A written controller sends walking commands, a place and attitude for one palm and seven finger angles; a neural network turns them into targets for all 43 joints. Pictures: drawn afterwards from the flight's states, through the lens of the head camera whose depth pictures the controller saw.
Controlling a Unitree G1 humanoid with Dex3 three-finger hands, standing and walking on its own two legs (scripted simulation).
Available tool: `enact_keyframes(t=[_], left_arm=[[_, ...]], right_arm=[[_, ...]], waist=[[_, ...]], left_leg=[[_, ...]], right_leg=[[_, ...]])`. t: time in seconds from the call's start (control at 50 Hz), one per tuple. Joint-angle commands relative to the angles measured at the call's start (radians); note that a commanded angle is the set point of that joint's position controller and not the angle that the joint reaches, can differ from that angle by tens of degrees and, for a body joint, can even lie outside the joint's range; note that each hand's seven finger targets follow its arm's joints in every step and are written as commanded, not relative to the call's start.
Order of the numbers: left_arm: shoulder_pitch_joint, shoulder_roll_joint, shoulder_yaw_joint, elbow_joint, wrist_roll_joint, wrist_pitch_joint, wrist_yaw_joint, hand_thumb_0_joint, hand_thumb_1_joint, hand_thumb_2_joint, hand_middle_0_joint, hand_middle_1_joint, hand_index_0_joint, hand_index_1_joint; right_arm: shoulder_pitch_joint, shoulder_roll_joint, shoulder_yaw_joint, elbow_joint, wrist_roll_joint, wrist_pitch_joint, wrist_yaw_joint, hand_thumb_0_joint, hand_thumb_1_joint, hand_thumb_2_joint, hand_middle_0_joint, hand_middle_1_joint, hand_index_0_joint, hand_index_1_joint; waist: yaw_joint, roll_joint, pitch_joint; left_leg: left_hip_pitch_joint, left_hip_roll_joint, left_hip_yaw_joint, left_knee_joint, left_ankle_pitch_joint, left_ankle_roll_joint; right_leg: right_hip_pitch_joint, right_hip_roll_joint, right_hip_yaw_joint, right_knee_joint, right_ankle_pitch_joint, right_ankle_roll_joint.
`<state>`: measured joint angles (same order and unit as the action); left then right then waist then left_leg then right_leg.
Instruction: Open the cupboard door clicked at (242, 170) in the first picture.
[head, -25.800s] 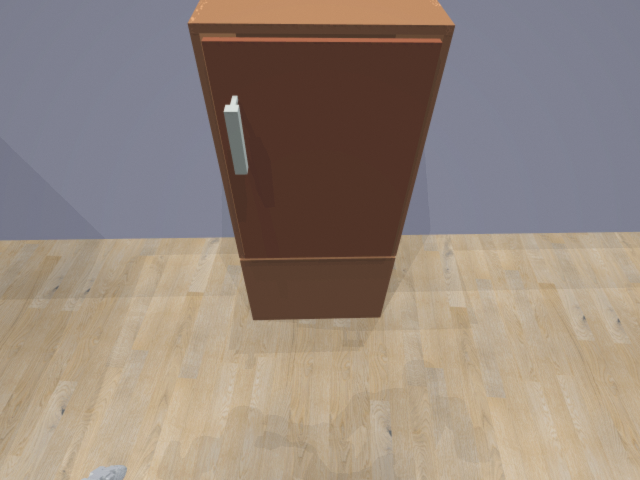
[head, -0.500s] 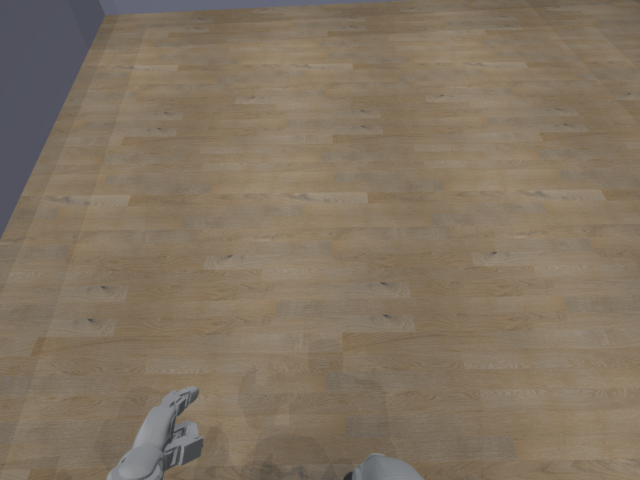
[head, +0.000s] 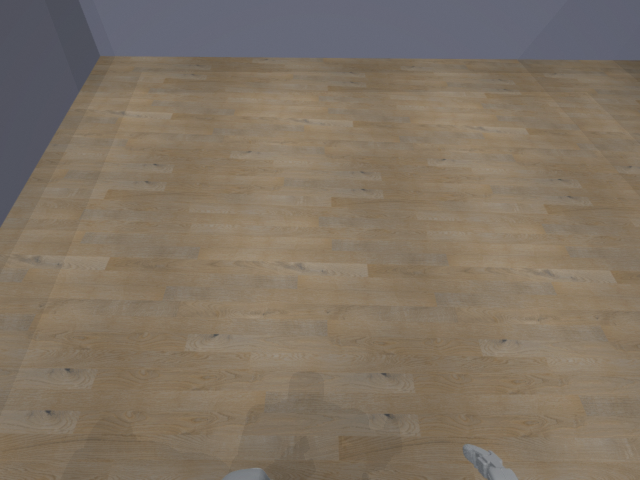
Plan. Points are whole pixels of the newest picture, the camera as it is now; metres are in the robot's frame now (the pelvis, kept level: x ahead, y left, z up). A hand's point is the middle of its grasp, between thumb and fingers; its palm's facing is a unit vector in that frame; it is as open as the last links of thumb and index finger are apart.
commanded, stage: walk to a spot facing it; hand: left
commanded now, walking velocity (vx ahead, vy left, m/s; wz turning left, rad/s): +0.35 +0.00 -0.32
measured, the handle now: out of the picture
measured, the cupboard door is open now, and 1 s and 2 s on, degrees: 44 44 44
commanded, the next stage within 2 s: turn to face it in 0.20 s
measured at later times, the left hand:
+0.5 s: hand (267, 367) +0.30 +0.11 -0.15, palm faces -0.06 -0.97 -0.23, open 7.3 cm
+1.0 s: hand (251, 332) +0.36 +0.15 -0.15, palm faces +0.22 -0.94 -0.25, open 7.4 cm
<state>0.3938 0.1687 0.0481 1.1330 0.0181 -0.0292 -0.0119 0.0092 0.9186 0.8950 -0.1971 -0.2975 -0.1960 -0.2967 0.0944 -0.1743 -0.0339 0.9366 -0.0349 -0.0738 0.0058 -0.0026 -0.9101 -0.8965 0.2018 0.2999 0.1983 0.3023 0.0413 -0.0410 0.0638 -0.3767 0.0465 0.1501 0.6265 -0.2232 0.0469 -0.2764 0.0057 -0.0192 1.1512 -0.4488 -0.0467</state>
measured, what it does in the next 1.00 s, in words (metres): walks ahead: right foot, then left foot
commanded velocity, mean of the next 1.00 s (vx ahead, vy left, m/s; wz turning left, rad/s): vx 0.07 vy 0.00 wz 0.34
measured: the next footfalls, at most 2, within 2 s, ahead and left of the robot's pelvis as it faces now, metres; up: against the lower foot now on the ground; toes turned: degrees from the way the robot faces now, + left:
right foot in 0.32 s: +0.24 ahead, -0.16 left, +0.00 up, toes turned -13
left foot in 0.70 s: +0.39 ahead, +0.05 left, +0.00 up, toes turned +10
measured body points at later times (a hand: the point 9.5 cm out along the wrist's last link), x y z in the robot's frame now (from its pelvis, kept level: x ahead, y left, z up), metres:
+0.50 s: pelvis +0.21 -0.07 +0.02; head +0.24 -0.08 +0.47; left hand +0.30 +0.16 -0.13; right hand +0.16 -0.29 -0.14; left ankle +0.19 +0.08 -0.65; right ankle +0.20 -0.15 -0.72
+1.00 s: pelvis +0.30 -0.07 +0.01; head +0.34 -0.06 +0.46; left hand +0.35 +0.20 -0.13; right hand +0.43 -0.31 -0.13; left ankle +0.35 +0.04 -0.72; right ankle +0.31 -0.22 -0.68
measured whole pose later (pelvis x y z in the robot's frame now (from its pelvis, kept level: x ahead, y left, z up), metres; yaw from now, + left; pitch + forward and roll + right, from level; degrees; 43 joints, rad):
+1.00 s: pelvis +0.30 -0.07 +0.01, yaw +12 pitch +2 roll -1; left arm 0.14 0.22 0.07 0.90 0.02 0.04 0.01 0.01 0.91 0.90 -0.20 -0.30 -0.20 -0.30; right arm 0.17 -0.22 -0.06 0.91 -0.03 0.03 0.01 0.00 -0.91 -0.90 0.20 0.30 0.20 0.30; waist -0.02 0.02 0.06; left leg -0.42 -0.02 -0.02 0.53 -0.15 0.03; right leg -0.45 -0.05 -0.01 0.91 -0.43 0.07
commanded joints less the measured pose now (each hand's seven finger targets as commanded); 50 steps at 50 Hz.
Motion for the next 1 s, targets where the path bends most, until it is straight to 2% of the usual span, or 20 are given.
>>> enact_keyframes(t=[0.0, 0.08, 0.2, 0.26, 0.28, 0.3, 0.32, 0.34, 0.38, 0.42, 0.48, 0.58, 0.62, 0.64, 0.66, 0.68, 0.7, 0.74, 0.82, 0.98], left_arm=[[-0.063, 0.046, 0.022, -0.125, 0.015, -0.016, -0.017, 0.000, 0.900, 0.900, -0.200, -0.300, -0.200, -0.300], [-0.077, 0.007, 0.017, -0.135, 0.012, 0.007, -0.023, 0.000, 0.900, 0.900, -0.200, -0.300, -0.200, -0.300], [-0.194, 0.037, 0.027, -0.178, 0.012, 0.009, -0.030, 0.000, 0.900, 0.900, -0.200, -0.300, -0.200, -0.300], [-0.111, 0.080, 0.032, -0.154, 0.013, -0.003, -0.027, 0.000, 0.900, 0.900, -0.200, -0.300, -0.200, -0.300], [0.022, 0.134, 0.042, -0.113, 0.015, -0.018, -0.018, 0.000, 0.900, 0.900, -0.200, -0.300, -0.200, -0.300], [0.144, 0.248, 0.067, -0.071, 0.016, -0.034, 0.001, 0.000, 0.900, 0.900, -0.200, -0.300, -0.200, -0.300], [0.166, 0.275, 0.058, -0.066, -0.007, -0.033, 0.012, 0.000, 0.900, 0.900, -0.200, -0.300, -0.200, -0.300], [0.101, 0.243, 0.051, -0.076, -0.004, -0.038, 0.022, 0.000, 0.900, 0.900, -0.200, -0.300, -0.200, -0.300], [-0.028, 0.152, 0.021, -0.108, -0.007, -0.034, 0.034, 0.000, 0.900, 0.900, -0.200, -0.300, -0.200, -0.300], [-0.091, 0.110, 0.002, -0.118, -0.001, -0.043, 0.035, 0.000, 0.900, 0.900, -0.200, -0.300, -0.200, -0.300], [-0.127, 0.114, 0.002, -0.120, -0.001, -0.038, 0.036, 0.000, 0.900, 0.900, -0.200, -0.300, -0.200, -0.300], [-0.151, 0.157, 0.029, -0.142, 0.003, -0.012, 0.043, 0.000, 0.900, 0.900, -0.200, -0.300, -0.200, -0.300], [-0.177, 0.178, 0.038, -0.165, -0.002, -0.003, 0.042, 0.000, 0.900, 0.900, -0.200, -0.300, -0.200, -0.300], [-0.174, 0.177, 0.039, -0.176, -0.006, 0.005, 0.040, 0.000, 0.900, 0.900, -0.200, -0.300, -0.200, -0.300], [-0.145, 0.131, 0.036, -0.206, -0.017, 0.016, 0.037, 0.000, 0.900, 0.900, -0.200, -0.300, -0.200, -0.300], [-0.204, 0.116, 0.018, -0.252, -0.014, 0.023, 0.038, 0.000, 0.900, 0.900, -0.200, -0.300, -0.200, -0.300], [-0.236, 0.123, 0.025, -0.279, -0.003, 0.033, 0.040, 0.000, 0.900, 0.900, -0.200, -0.300, -0.200, -0.300], [-0.268, 0.123, 0.036, -0.265, 0.006, 0.039, 0.035, 0.000, 0.900, 0.900, -0.200, -0.300, -0.200, -0.300], [-0.200, 0.113, 0.037, -0.241, 0.003, 0.051, 0.023, 0.000, 0.900, 0.900, -0.200, -0.300, -0.200, -0.300], [-0.205, 0.116, 0.033, -0.301, 0.002, 0.048, 0.026, 0.000, 0.900, 0.900, -0.200, -0.300, -0.200, -0.300]], right_arm=[[0.195, -0.124, -0.030, 0.030, 0.002, 0.000, -0.026, 0.000, -0.900, -0.900, 0.200, 0.300, 0.200, 0.300], [0.212, -0.133, -0.033, 0.050, 0.006, -0.002, -0.020, 0.000, -0.900, -0.900, 0.200, 0.300, 0.200, 0.300], [0.260, -0.150, -0.042, 0.068, -0.001, 0.020, -0.012, 0.000, -0.900, -0.900, 0.200, 0.300, 0.200, 0.300], [0.270, -0.158, -0.035, 0.077, 0.001, 0.029, -0.012, 0.000, -0.900, -0.900, 0.200, 0.300, 0.200, 0.300], [0.258, -0.138, -0.030, 0.075, 0.011, 0.029, -0.007, 0.000, -0.900, -0.900, 0.200, 0.300, 0.200, 0.300], [0.290, -0.059, -0.011, 0.061, 0.025, 0.021, 0.001, 0.000, -0.900, -0.900, 0.200, 0.300, 0.200, 0.300], [0.252, -0.086, -0.017, 0.043, 0.026, 0.028, -0.006, 0.000, -0.900, -0.900, 0.200, 0.300, 0.200, 0.300], [0.222, -0.084, -0.020, 0.053, 0.026, 0.029, -0.014, 0.000, -0.900, -0.900, 0.200, 0.300, 0.200, 0.300], [0.219, -0.064, -0.014, 0.086, 0.028, 0.040, -0.021, 0.000, -0.900, -0.900, 0.200, 0.300, 0.200, 0.300], [0.263, -0.019, -0.003, 0.119, 0.023, 0.060, -0.017, 0.000, -0.900, -0.900, 0.200, 0.300, 0.200, 0.300], [0.270, -0.002, 0.001, 0.127, 0.025, 0.078, -0.008, 0.000, -0.900, -0.900, 0.200, 0.300, 0.200, 0.300], [0.177, -0.023, -0.007, 0.058, 0.021, 0.087, 0.006, 0.000, -0.900, -0.900, 0.200, 0.300, 0.200, 0.300], [0.217, -0.060, -0.018, 0.053, 0.013, 0.089, 0.008, 0.000, -0.900, -0.900, 0.200, 0.300, 0.200, 0.300], [0.273, -0.103, -0.029, 0.057, 0.008, 0.088, 0.008, 0.000, -0.900, -0.900, 0.200, 0.300, 0.200, 0.300], [0.325, -0.207, -0.053, 0.039, -0.005, 0.081, 0.002, 0.000, -0.900, -0.900, 0.200, 0.300, 0.200, 0.300], [0.365, -0.274, -0.065, 0.040, 0.001, 0.086, -0.009, 0.000, -0.900, -0.900, 0.200, 0.300, 0.200, 0.300], [0.324, -0.283, -0.067, 0.027, 0.006, 0.086, -0.016, 0.000, -0.900, -0.900, 0.200, 0.300, 0.200, 0.300], [0.202, -0.242, -0.063, -0.018, 0.007, 0.083, -0.026, 0.000, -0.900, -0.900, 0.200, 0.300, 0.200, 0.300], [0.116, -0.225, -0.062, -0.062, 0.007, 0.072, -0.024, 0.000, -0.900, -0.900, 0.200, 0.300, 0.200, 0.300], [0.090, -0.261, -0.093, -0.092, 0.003, 0.099, -0.009, 0.000, -0.900, -0.900, 0.200, 0.300, 0.200, 0.300]], waist=[[-0.050, 0.167, -0.004], [-0.026, 0.157, -0.005], [-0.043, 0.134, 0.038], [0.002, 0.090, -0.024], [0.066, -0.019, -0.082], [0.094, -0.308, -0.168], [0.089, -0.260, -0.189], [0.065, -0.256, -0.194], [-0.001, -0.103, -0.135], [-0.051, -0.068, -0.097], [-0.069, -0.087, -0.073], [-0.053, -0.088, -0.039], [-0.091, -0.054, -0.052], [-0.119, 0.028, -0.092], [-0.135, 0.305, -0.142], [-0.158, 0.373, -0.171], [-0.135, 0.228, -0.160], [-0.097, 0.269, -0.107], [-0.051, 0.141, -0.144], [-0.063, 0.224, -0.142]], left_leg=[[0.139, 0.311, -0.311, -0.460, -0.199, 0.081], [0.092, 0.254, -0.098, -0.480, -0.072, 0.064], [0.103, 0.278, -0.042, -0.439, -0.133, 0.070], [0.131, 0.232, 0.017, -0.231, 0.009, 0.023], [0.043, 0.158, 0.078, 0.005, 0.071, -0.014], [-0.205, 0.023, 0.127, 0.316, -0.199, -0.064], [-0.254, 0.005, -0.017, 0.516, -0.426, -0.066], [-0.281, 0.031, -0.106, 0.611, -0.351, -0.066], [-0.231, 0.081, -0.158, 0.586, -0.216, -0.072], [-0.146, 0.077, -0.133, 0.472, -0.161, -0.082], [-0.098, 0.051, -0.073, 0.325, -0.115, -0.093], [-0.069, 0.035, -0.029, 0.108, -0.094, -0.076], [0.053, -0.001, -0.009, -0.008, 0.011, -0.059], [0.192, 0.011, -0.048, -0.076, 0.184, -0.038], [0.308, 0.234, -0.385, -0.167, 0.486, 0.084], [0.295, 0.386, -0.622, -0.257, 0.595, 0.200], [0.227, 0.394, -0.638, -0.296, 0.321, 0.207], [0.105, 0.304, -0.580, -0.347, 0.038, 0.150], [0.089, 0.201, -0.412, -0.325, 0.057, 0.109], [0.077, 0.152, -0.480, -0.291, 0.006, 0.102]], right_leg=[[-0.338, -0.113, 0.047, 0.129, 0.149, 0.020], [-0.238, -0.126, -0.018, -0.159, 0.215, 0.042], [-0.135, -0.100, -0.077, -0.425, 0.264, 0.044], [0.068, -0.041, -0.127, -0.572, 0.244, 0.024], [0.255, -0.083, -0.027, -0.650, 0.225, -0.014], [0.484, -0.361, 0.357, -0.771, 0.331, -0.118], [0.461, -0.465, 0.469, -0.852, 0.474, -0.197], [0.419, -0.440, 0.416, -0.827, 0.649, -0.189], [0.286, -0.384, 0.175, -0.803, 0.796, -0.131], [0.175, -0.339, 0.003, -0.818, 0.880, -0.092], [0.158, -0.310, -0.103, -0.815, 0.906, -0.072], [0.192, -0.347, -0.140, -0.729, 0.807, -0.059], [0.151, -0.331, -0.186, -0.609, 0.741, -0.019], [0.066, -0.311, -0.204, -0.469, 0.621, 0.016], [-0.132, -0.178, -0.237, -0.229, 0.204, 0.093], [-0.210, -0.076, -0.118, 0.006, -0.272, 0.104], [-0.255, -0.078, -0.018, 0.096, -0.226, 0.099], [-0.314, -0.106, 0.043, 0.133, -0.068, 0.106], [-0.240, -0.089, 0.023, -0.019, 0.039, 0.116], [-0.104, -0.012, -0.014, -0.381, 0.015, 0.107]])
